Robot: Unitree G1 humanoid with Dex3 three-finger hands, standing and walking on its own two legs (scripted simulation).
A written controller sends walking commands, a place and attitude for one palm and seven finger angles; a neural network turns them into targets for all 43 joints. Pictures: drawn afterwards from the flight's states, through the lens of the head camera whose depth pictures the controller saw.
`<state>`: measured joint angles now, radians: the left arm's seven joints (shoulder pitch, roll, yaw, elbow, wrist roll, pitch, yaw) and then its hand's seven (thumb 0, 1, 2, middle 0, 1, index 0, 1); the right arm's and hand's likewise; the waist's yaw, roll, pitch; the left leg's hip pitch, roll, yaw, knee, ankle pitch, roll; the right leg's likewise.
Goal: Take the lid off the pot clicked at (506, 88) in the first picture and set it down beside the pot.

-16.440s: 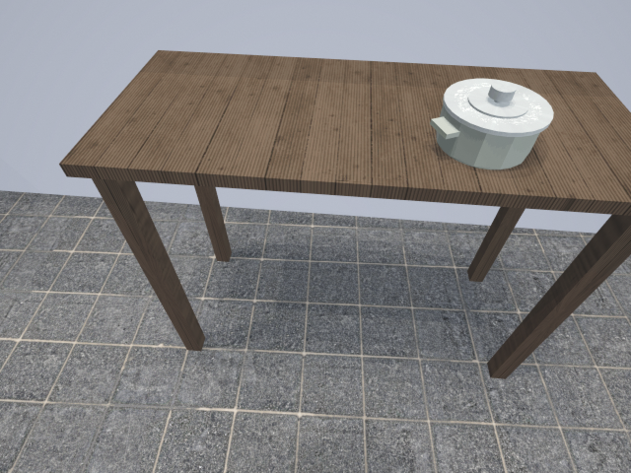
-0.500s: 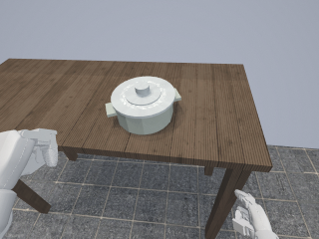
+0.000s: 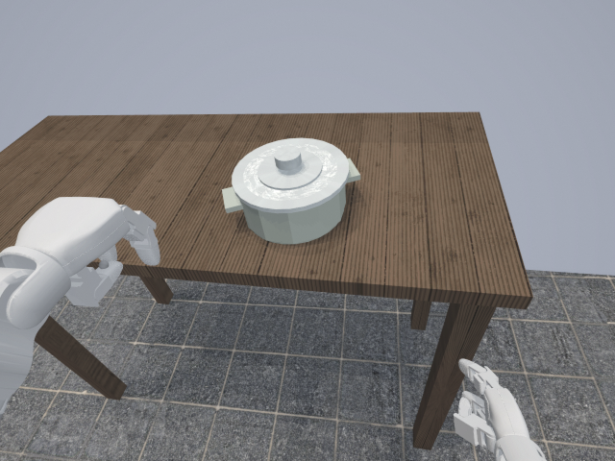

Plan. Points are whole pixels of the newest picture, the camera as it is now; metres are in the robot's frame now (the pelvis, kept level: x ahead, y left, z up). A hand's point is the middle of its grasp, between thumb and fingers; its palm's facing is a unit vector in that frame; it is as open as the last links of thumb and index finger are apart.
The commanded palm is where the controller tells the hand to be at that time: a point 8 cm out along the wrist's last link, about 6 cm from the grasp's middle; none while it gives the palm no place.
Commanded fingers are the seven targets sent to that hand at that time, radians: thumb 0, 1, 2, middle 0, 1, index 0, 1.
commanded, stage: reach forward and open the fingers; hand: left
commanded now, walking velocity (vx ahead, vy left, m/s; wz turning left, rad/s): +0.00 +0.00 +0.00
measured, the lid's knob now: (287, 157) +0.51 +0.10 +0.15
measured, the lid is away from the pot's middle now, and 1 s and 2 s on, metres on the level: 0.00 0.00 0.00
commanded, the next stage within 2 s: move the open hand above the knob in 0.42 s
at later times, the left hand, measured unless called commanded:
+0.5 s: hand (116, 227) +0.29 +0.25 +0.21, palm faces -0.04 +0.02 -1.00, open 9.9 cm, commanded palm +0.26 +0.24 +0.28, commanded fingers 0.00 -0.36 1.64 -0.87 -0.08 -0.87 -0.08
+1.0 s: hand (170, 192) +0.35 +0.21 +0.21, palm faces -0.10 +0.00 -0.99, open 9.9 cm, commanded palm +0.32 +0.20 +0.28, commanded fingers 0.00 -0.36 1.64 -0.87 -0.08 -0.87 -0.08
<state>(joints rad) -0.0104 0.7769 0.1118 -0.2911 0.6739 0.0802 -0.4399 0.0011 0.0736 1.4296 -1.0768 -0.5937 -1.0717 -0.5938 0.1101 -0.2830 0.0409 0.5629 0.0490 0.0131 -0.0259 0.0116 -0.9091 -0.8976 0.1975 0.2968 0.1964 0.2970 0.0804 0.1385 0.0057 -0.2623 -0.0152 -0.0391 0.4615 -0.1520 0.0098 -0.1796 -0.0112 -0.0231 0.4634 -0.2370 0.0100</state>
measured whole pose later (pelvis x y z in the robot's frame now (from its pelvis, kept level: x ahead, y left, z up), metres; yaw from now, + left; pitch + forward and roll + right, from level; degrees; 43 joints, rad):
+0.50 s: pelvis -0.02 +0.01 +0.00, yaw -1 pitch -4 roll +0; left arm -0.32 0.74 0.00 -0.08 0.74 0.10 -0.46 0.00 -0.35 1.63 -0.89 -0.09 -0.89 -0.09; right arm 0.12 -0.27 0.05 0.57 0.06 0.01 -0.02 0.01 -0.91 -0.90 0.20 0.30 0.20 0.30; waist 0.07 0.11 0.01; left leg -0.28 -0.03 -0.02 0.48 -0.13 0.02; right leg -0.22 -0.03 0.00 0.53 -0.24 0.02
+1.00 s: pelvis +0.00 -0.01 +0.00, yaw +0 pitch -2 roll +1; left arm -0.51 0.68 -0.10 0.05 0.76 0.18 -0.50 0.00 -0.35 1.63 -0.89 -0.08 -0.88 -0.08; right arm 0.12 -0.30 0.04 0.59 0.06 0.04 0.00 0.01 -0.91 -0.90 0.20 0.30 0.20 0.30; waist 0.04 0.12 0.00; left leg -0.28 -0.02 -0.03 0.48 -0.16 0.00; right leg -0.22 -0.02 -0.01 0.54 -0.28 0.00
